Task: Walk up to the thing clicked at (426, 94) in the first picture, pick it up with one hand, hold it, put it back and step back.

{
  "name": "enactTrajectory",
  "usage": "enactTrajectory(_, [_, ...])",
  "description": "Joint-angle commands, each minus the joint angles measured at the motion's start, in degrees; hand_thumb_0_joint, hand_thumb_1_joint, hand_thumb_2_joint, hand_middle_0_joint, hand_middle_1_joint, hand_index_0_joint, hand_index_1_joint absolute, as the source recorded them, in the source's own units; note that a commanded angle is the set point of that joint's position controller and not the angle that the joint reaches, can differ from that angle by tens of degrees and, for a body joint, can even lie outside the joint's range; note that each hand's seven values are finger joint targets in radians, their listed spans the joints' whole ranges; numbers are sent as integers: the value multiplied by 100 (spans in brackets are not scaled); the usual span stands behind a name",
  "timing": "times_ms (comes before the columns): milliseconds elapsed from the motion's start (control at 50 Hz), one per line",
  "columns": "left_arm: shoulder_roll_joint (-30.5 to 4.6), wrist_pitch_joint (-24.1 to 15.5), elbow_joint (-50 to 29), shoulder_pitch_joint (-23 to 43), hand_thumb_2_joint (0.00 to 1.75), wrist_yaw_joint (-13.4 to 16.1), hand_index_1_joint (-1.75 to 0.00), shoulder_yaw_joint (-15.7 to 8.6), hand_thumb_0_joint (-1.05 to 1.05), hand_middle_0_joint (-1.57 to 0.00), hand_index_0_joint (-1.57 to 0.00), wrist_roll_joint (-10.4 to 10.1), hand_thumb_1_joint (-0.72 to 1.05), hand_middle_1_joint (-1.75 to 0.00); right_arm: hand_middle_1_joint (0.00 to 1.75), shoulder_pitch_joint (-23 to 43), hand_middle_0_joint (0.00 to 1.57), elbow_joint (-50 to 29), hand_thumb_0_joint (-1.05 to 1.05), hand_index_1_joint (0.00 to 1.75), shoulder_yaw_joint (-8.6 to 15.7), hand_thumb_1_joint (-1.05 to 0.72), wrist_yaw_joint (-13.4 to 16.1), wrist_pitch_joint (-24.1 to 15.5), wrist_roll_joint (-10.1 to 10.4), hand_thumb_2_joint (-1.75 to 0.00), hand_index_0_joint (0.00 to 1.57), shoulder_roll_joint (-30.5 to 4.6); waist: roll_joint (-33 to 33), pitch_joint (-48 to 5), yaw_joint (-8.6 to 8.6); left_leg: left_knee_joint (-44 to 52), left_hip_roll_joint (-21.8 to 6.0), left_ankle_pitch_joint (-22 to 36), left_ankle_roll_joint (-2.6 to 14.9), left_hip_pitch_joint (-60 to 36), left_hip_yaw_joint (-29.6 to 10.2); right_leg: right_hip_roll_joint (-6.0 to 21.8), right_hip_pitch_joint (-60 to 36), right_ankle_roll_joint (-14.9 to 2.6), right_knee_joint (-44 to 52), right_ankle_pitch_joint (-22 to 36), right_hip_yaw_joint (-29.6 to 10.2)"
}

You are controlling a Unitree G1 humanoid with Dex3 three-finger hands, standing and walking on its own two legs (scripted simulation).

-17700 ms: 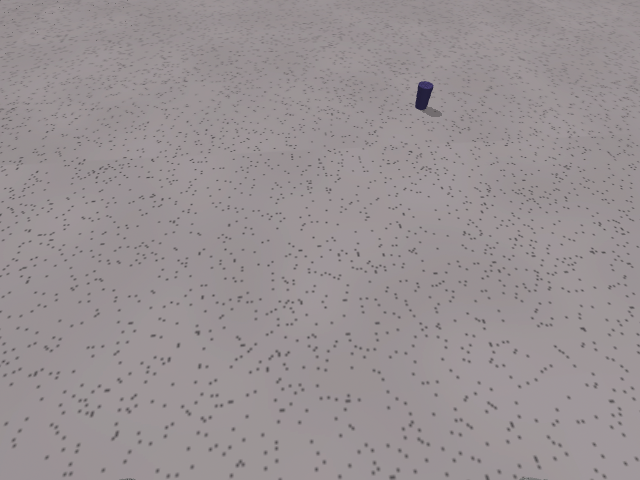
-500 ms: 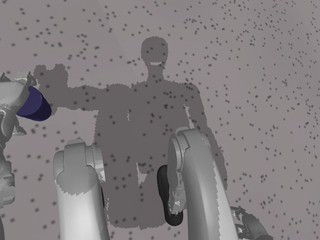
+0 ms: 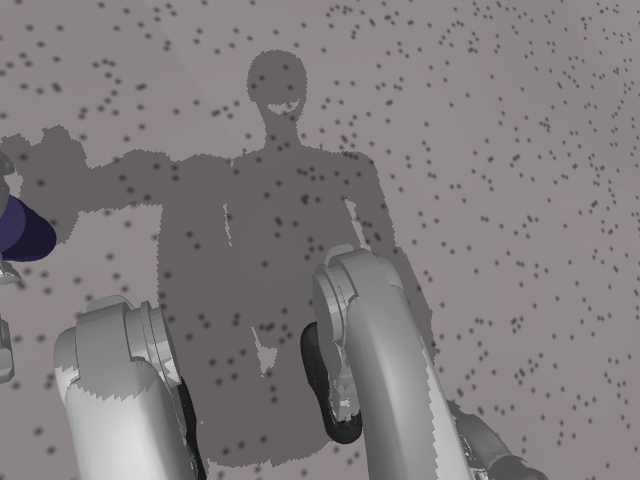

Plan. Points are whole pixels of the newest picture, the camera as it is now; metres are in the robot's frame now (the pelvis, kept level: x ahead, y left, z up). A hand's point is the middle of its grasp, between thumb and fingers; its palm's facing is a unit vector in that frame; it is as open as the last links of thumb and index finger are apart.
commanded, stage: rest palm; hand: left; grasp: from above
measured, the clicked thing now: (10, 231) +0.43 +0.31 -0.24
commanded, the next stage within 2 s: close in 0.84 s
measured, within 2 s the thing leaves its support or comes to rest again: neither
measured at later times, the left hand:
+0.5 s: hand out of the picture +0.42 +0.32 -0.20, palm faces -0.45 -0.12 -0.89, open 14.3 cm
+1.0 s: hand out of the picture +0.42 +0.32 -0.20, palm faces -0.46 -0.14 -0.88, open 14.1 cm
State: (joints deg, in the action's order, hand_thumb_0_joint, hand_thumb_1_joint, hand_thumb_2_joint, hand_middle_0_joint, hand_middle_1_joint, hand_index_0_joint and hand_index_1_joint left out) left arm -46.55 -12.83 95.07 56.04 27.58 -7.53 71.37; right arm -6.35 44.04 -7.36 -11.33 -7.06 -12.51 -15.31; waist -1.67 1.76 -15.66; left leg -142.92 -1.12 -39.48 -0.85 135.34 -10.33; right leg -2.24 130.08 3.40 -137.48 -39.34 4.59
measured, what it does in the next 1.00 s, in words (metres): stands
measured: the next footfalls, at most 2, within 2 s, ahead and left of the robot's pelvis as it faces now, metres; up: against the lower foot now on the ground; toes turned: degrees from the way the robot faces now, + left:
none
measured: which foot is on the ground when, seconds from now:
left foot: down 0.00-1.00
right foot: down 0.00-1.00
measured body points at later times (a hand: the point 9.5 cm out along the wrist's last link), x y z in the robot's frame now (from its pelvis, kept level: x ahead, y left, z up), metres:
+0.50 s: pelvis +0.00 +0.00 -0.01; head +0.22 +0.10 +0.37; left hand +0.44 +0.33 -0.15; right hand +0.07 -0.27 -0.09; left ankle +0.07 +0.13 -0.27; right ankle +0.10 -0.13 -0.27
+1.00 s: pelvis +0.00 +0.00 -0.01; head +0.23 +0.10 +0.37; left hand +0.44 +0.33 -0.15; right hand +0.06 -0.26 -0.09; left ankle +0.07 +0.13 -0.27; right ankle +0.10 -0.13 -0.27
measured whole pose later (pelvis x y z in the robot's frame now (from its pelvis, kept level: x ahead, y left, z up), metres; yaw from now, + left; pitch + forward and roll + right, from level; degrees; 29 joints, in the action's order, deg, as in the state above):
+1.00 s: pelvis +0.00 +0.00 -0.01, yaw -2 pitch +29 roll -11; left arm -49.9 -17.3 98.7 55.9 32.2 -5.0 72.7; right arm -6.6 43.8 -10.3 -13.0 -9.9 -15.3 -16.9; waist -3.5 1.7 -15.8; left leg -144.8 -0.7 -39.6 -1.4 134.8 -12.7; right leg -2.6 128.7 3.3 -137.8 -38.8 6.5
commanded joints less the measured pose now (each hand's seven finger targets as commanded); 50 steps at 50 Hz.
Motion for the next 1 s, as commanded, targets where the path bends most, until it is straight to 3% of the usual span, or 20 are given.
enactTrajectory(0, [-1276,-360,-629,1054,98,62,-102,-72,0,-6,-7,-130,-52,-102,30,-1155,20,-90,0,30,431,-90,87,-6,20,-90,20,-1620,1075,-3728,-121,1125,96,979,319,-2269,624,-142,-2377,-349,1439,1351,527])
enactTrajectory(40, [-1377,-519,-481,837,98,137,-102,-208,0,-6,-6,-24,-52,-102,30,-1196,20,-26,0,30,360,-89,88,56,-2,-90,20,-1589,1154,-3747,-60,1206,93,999,288,-2334,612,-184,-2443,-368,1450,1377,593])
enactTrajectory(60, [-1295,-575,-297,922,97,156,-101,-78,0,-6,-7,10,-51,-102,30,-1169,20,-46,0,30,332,-89,67,48,-41,-90,20,-1578,1205,-3517,-140,1206,97,804,271,-2250,581,-190,-2215,-398,1398,1171,634])
enactTrajectory(100, [-1353,-679,-507,1004,99,256,-102,-87,0,-6,-6,131,-53,-102,30,-1064,20,-74,0,30,375,-89,93,68,-42,-90,20,-1622,1349,-3474,-9,1259,89,662,248,-2294,584,-228,-2067,-436,1440,1001,624])
enactTrajectory(200, [-1317,-680,-184,1017,102,579,-102,-4,0,-7,-7,427,-50,-102,30,-1029,20,-63,0,30,296,-89,70,42,-145,-90,20,-1676,1435,-3128,-139,1288,87,546,225,-2327,538,-254,-1756,-458,1368,892,733])
enactTrajectory(240, [-1346,-640,-199,1049,105,717,-103,-44,0,-8,-7,477,-50,-102,30,-971,20,-20,0,30,317,-89,80,26,-149,-90,20,-1701,1555,-3198,-83,1334,82,589,205,-2425,519,-264,-1705,-470,1344,932,749])
enactTrajectory(300, [-1180,-503,52,1236,104,836,-103,147,0,-8,-7,576,-49,-103,30,-923,20,-2,0,30,315,-89,43,-60,-199,-90,20,-1730,1593,-2883,-278,1360,83,423,182,-2424,486,-239,-1351,-479,1242,822,845])
enactTrajectory(340, [-1237,-425,103,1308,103,873,-104,193,0,-8,-8,594,-48,-104,30,-844,20,-6,0,30,317,-89,39,-129,-209,-90,20,-1770,1601,-2832,-282,1363,77,335,191,-2429,472,-238,-1267,-482,1256,744,841])
enactTrajectory(400, [-1266,-328,151,1360,104,909,-106,137,0,-8,-8,478,-47,-106,30,-826,20,2,0,30,336,-89,21,-221,-213,-90,20,-1798,1545,-2853,-244,1388,62,252,190,-2384,441,-231,-1232,-471,1275,674,846])
enactTrajectory(440, [-1159,-276,183,1441,104,890,-106,217,0,-8,-8,468,-47,-106,30,-895,20,-6,0,30,317,-89,-14,-292,-254,-90,20,-1798,1522,-2765,-349,1355,76,210,202,-2361,442,-207,-1279,-460,1273,640,834])
enactTrajectory(480, [-1357,-253,97,1505,103,873,-106,169,0,-8,-8,440,-49,-106,30,-869,20,-27,0,30,307,-89,-12,-302,-231,-90,20,-1840,1571,-2852,-285,1354,72,241,215,-2312,447,-217,-1304,-454,1311,657,824])
enactTrajectory(560, [-1031,-242,194,1445,105,770,-109,318,0,-8,-9,341,-46,-109,30,-889,20,-51,0,30,204,-89,-68,-374,-256,-90,20,-1703,1342,-2857,-379,1325,74,308,228,-2333,397,-196,-1366,-426,1268,774,870])
enactTrajectory(600, [-1032,-264,230,1406,103,734,-109,329,0,-8,-9,278,-46,-110,30,-843,20,-83,0,30,194,-90,-72,-387,-240,-90,20,-1714,1328,-2850,-371,1304,75,280,235,-2300,383,-193,-1351,-435,1243,770,864])
enactTrajectory(620, [-1306,-290,150,1353,102,747,-108,195,0,-8,-9,262,-47,-109,30,-895,20,-23,0,30,278,-89,-47,-371,-228,-90,20,-1857,1477,-2907,-259,1347,79,327,232,-2322,427,-217,-1491,-441,1312,760,816])
enactTrajectory(680, [-1076,-317,161,1362,103,688,-109,306,0,-8,-9,184,-46,-110,30,-961,20,-59,0,30,222,-90,-71,-366,-256,-90,20,-1783,1285,-2912,-357,1211,90,340,264,-2145,476,-215,-1607,-412,1357,780,749])
enactTrajectory(780, [-1100,-369,123,1091,107,650,-110,240,0,-9,-9,72,-47,-110,30,-962,20,-79,0,30,205,-90,-76,-355,-222,-90,20,-1772,1225,-3097,-244,1237,77,538,247,-2260,449,-239,-1799,-414,1356,944,782])
enactTrajectory(840, [-998,-410,61,1136,105,607,-108,303,0,-8,-8,79,-48,-108,30,-1017,20,-74,0,30,133,-90,-104,-353,-231,-90,20,-1701,1218,-3113,-301,1224,100,558,253,-2277,456,-236,-1814,-407,1368,1003,799])
enactTrajectory(920, [-976,-463,80,1023,109,582,-111,288,0,-10,-9,58,-47,-110,30,-981,20,-104,0,30,134,-90,-131,-354,-235,-90,20,-1697,1320,-2959,-250,1318,93,390,215,-2305,427,-221,-1651,-435,1332,827,870])
enactTrajectory(940, [-1145,-502,-104,992,101,618,-111,155,0,-10,-12,67,-42,-112,30,-956,20,-114,0,30,228,-89,-99,-327,-225,-90,20,-1814,1484,-3059,-143,1392,94,406,203,-2357,432,-248,-1724,-453,1374,832,849])
enactTrajectory(980, [-949,-469,78,1025,99,605,-110,356,0,-10,-12,143,-41,-112,30,-958,20,-115,0,30,137,-89,-121,-321,-241,-90,20,-1687,1392,-2963,-288,1293,89,375,216,-2271,451,-244,-1667,-447,1363,818,818])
